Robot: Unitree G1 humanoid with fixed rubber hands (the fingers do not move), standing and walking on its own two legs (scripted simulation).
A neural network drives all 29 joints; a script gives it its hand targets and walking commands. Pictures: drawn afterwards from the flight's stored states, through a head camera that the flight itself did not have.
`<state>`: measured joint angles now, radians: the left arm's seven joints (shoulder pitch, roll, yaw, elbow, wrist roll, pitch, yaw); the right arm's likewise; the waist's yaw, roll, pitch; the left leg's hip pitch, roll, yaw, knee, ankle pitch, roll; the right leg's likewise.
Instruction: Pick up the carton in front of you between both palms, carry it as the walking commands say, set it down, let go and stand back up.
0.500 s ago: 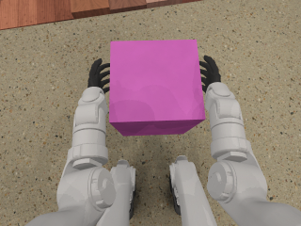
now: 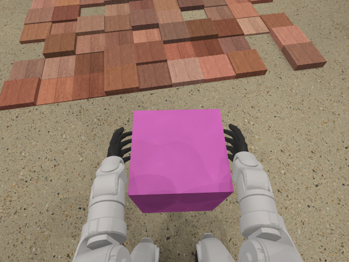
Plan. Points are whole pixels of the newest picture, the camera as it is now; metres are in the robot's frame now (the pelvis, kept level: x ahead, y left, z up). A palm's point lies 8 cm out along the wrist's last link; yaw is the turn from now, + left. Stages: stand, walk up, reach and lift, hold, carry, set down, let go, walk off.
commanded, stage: reach and lift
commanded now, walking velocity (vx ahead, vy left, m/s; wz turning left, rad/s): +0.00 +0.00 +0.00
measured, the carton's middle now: (177, 166) +0.36 -0.01 -0.09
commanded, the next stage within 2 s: hold in 1.40 s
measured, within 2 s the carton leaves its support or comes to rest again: neither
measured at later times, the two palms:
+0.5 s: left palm (96, 155) +0.32 +0.15 +0.10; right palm (256, 149) +0.32 -0.15 +0.10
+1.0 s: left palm (95, 150) +0.33 +0.15 +0.11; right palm (257, 144) +0.32 -0.15 +0.10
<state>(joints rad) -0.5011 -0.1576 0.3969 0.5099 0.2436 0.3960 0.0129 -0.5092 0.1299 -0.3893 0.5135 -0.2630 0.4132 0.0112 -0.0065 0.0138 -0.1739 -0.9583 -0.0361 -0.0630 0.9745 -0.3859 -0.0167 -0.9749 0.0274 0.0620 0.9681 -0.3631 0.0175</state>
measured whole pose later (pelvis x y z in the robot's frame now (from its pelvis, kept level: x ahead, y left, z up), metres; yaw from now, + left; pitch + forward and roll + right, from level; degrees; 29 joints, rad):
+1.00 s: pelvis +0.03 +0.00 +0.07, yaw +0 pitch -5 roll +0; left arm -0.31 -0.17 0.28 0.33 0.30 0.63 -0.03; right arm -0.31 0.16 -0.28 0.32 -0.31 0.64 0.03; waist 0.00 0.00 0.04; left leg -0.10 -0.01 -0.07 0.39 -0.20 -0.01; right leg -0.12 0.01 0.06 0.39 -0.19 0.01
